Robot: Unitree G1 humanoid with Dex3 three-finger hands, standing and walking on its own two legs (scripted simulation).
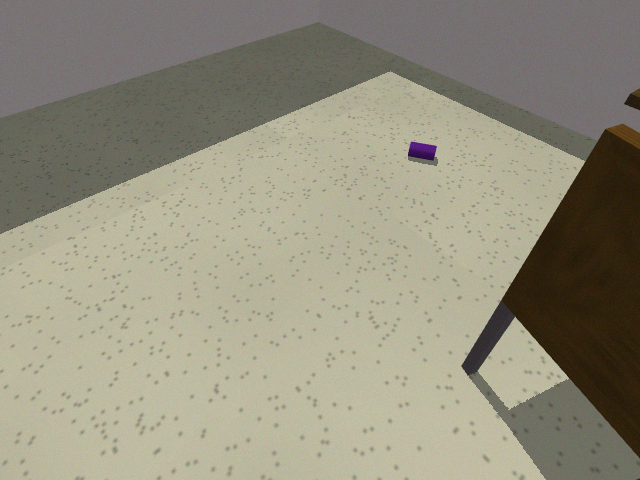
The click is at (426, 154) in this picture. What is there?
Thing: lying can
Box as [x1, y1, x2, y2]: [408, 142, 436, 160]
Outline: 410,143 408,155 432,160 436,146 416,142
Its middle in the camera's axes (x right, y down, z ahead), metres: +0.53 -0.47 +2.08
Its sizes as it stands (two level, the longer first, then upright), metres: 0.138 0.079 0.079
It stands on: the floor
